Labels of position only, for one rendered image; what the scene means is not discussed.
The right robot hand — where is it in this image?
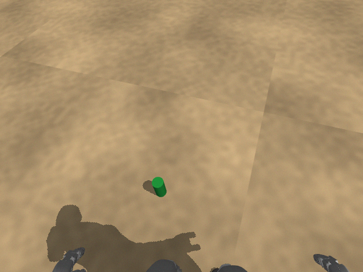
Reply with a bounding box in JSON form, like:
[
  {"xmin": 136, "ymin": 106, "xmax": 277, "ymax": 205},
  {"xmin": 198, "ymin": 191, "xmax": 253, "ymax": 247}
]
[{"xmin": 313, "ymin": 254, "xmax": 350, "ymax": 272}]

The can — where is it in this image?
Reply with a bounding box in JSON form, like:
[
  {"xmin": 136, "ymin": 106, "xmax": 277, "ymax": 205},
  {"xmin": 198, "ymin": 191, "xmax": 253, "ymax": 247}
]
[{"xmin": 152, "ymin": 177, "xmax": 167, "ymax": 197}]

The left robot hand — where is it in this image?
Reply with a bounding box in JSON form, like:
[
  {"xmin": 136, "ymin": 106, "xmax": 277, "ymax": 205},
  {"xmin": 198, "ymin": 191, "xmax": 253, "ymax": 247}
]
[{"xmin": 52, "ymin": 248, "xmax": 86, "ymax": 272}]

